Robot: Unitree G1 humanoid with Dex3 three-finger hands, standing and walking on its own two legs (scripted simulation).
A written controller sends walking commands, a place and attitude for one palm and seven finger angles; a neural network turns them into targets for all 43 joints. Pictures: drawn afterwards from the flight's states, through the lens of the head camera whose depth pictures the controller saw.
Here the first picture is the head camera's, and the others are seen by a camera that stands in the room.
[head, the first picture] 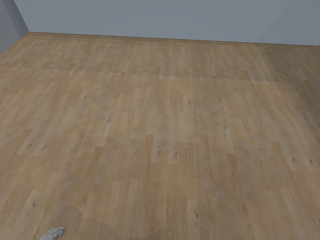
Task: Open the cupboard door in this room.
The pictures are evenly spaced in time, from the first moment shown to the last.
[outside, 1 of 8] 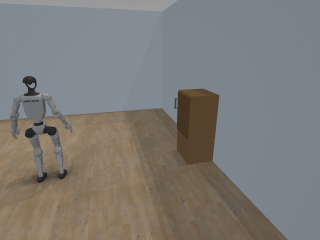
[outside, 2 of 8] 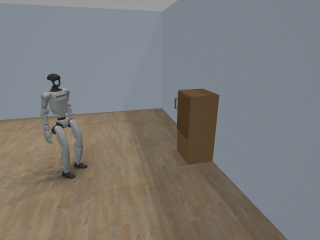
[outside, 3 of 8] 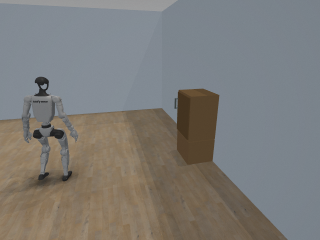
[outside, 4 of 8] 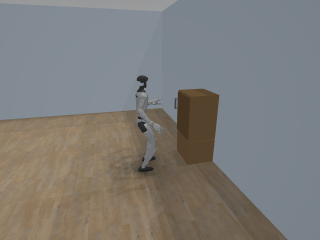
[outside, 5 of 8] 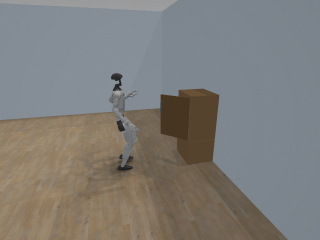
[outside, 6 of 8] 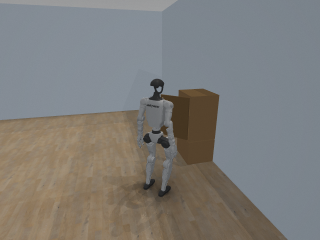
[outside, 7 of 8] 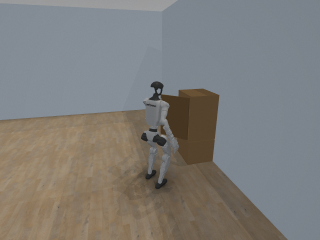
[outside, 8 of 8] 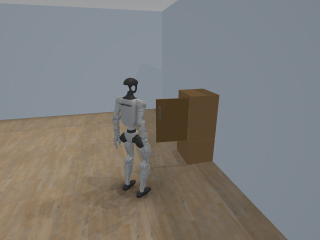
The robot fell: no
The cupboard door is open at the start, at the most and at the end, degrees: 0 86 85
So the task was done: yes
